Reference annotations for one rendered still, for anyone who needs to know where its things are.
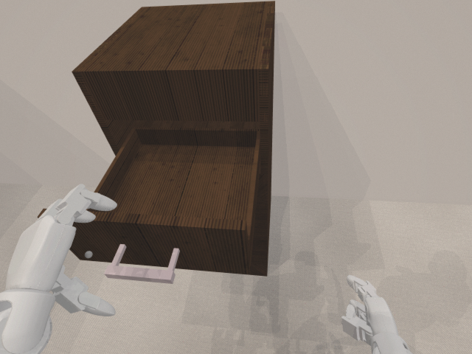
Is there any right robot forearm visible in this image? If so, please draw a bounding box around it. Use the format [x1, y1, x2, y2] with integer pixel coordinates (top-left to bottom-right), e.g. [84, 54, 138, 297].
[371, 333, 413, 354]

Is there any left robot forearm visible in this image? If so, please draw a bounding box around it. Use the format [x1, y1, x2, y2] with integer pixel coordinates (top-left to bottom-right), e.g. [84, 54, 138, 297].
[0, 289, 56, 354]

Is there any left robot hand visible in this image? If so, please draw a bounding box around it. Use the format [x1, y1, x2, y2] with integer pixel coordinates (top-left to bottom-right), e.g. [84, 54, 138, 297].
[5, 184, 117, 316]

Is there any drawer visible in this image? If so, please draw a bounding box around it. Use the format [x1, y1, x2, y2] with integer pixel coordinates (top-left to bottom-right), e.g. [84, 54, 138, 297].
[38, 127, 260, 274]

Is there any right robot hand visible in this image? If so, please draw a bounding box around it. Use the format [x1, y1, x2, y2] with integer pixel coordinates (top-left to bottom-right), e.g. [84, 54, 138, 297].
[341, 275, 399, 346]

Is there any handle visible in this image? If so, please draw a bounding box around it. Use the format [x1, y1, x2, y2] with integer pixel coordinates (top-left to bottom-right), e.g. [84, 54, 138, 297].
[104, 244, 180, 284]

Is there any cabinet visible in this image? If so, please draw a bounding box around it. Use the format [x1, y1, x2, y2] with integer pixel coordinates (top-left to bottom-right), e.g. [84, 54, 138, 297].
[72, 1, 275, 277]

